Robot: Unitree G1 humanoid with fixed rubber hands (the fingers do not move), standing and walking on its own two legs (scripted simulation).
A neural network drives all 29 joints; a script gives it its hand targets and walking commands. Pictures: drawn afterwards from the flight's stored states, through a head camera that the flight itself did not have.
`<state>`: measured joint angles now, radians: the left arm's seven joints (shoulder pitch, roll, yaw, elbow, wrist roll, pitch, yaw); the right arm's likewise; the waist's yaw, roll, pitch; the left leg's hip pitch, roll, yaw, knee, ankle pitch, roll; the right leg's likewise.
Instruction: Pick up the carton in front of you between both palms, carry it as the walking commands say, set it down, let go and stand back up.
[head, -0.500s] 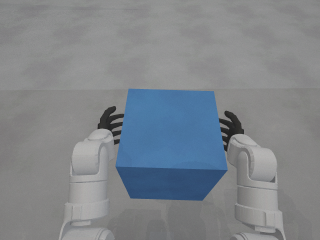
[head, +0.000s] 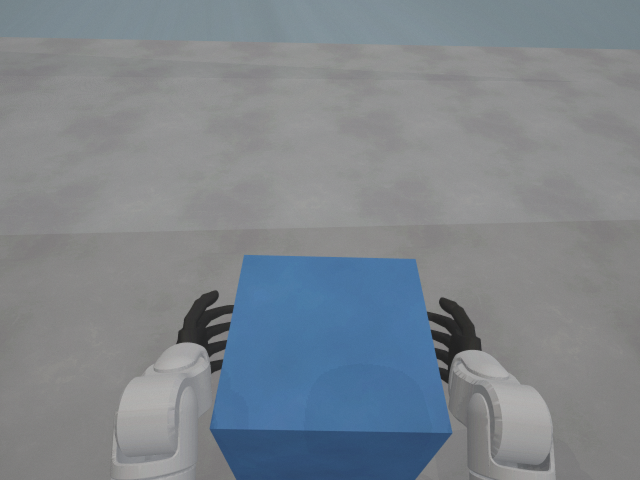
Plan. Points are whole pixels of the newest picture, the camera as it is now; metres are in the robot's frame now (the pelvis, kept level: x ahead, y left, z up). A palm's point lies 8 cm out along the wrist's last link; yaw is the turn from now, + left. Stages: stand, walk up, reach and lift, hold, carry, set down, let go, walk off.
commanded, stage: carry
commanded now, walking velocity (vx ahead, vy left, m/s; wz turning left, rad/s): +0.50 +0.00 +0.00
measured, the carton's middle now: (326, 380) +0.27 +0.00 +0.01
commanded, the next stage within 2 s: none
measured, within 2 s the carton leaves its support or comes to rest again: neither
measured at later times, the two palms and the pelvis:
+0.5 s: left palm (263, 194) +0.54 +0.12 +0.10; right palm (439, 202) +0.56 -0.18 +0.09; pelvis +0.30 -0.04 +0.00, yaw +3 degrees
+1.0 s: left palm (262, 116) +0.86 +0.16 +0.08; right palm (393, 121) +0.86 -0.14 +0.09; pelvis +0.62 +0.01 +0.00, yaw -1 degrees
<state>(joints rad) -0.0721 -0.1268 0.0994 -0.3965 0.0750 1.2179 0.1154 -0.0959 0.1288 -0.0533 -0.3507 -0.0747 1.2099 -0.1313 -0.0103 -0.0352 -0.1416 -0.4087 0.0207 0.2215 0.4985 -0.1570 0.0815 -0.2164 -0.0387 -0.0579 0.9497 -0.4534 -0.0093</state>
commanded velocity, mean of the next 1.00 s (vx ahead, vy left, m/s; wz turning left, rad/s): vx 0.50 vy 0.00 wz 0.00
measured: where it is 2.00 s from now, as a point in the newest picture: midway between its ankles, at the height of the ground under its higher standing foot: (322, 289)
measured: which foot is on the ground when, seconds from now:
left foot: down 0.00-0.44, up 0.46-0.88, down 0.90-1.00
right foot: up 0.00-0.38, down 0.40-0.92, up 0.94-1.00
